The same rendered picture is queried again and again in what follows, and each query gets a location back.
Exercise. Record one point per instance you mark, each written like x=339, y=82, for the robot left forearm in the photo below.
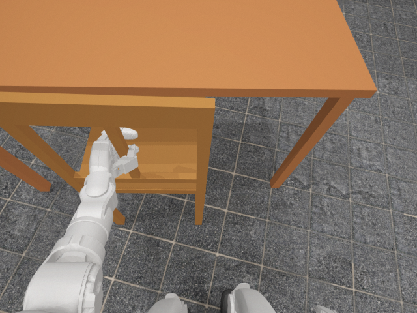
x=88, y=231

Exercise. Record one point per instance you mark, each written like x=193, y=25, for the robot thigh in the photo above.
x=245, y=300
x=169, y=305

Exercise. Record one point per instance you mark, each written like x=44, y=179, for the left robot upper arm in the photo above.
x=66, y=287

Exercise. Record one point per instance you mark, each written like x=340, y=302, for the table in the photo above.
x=200, y=48

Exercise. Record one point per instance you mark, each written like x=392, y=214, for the left robot thigh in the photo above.
x=169, y=305

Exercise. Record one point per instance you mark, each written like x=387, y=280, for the chair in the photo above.
x=174, y=137

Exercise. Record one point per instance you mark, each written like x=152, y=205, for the robot left hand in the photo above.
x=104, y=157

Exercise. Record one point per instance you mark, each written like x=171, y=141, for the right robot thigh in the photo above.
x=245, y=300

